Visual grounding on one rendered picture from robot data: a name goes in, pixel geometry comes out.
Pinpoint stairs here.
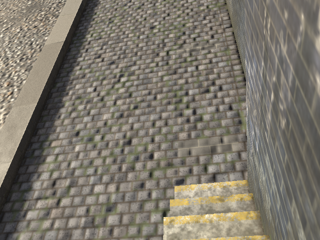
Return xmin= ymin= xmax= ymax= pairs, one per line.
xmin=163 ymin=180 xmax=270 ymax=240

